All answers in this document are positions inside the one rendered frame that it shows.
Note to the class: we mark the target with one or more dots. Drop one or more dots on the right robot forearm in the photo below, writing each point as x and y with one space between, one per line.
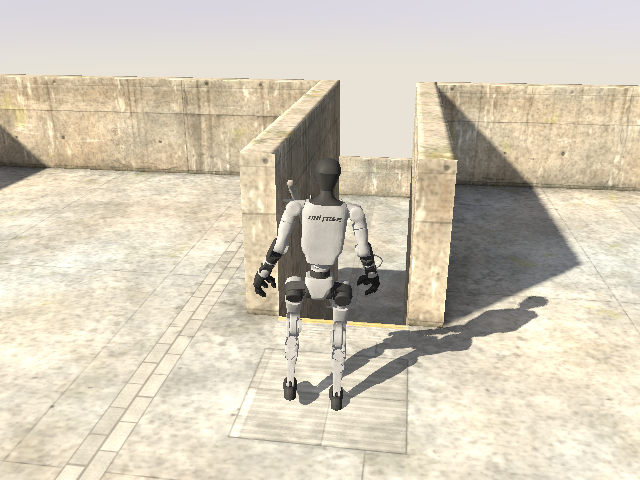
369 264

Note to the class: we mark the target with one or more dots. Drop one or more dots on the humanoid robot torso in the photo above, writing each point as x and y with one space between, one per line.
323 234

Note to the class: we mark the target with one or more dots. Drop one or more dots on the robot right hand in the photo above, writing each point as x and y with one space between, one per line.
365 280

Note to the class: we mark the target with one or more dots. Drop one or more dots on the robot left upper arm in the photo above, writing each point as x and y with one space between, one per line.
292 209

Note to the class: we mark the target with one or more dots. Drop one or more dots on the robot right foot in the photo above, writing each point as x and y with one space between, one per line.
336 402

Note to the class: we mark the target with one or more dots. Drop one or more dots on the robot left hand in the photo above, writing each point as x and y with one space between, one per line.
259 281

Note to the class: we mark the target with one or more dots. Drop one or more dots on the robot right upper arm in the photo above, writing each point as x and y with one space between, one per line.
356 214

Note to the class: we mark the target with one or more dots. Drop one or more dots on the left robot forearm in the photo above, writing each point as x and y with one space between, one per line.
269 261

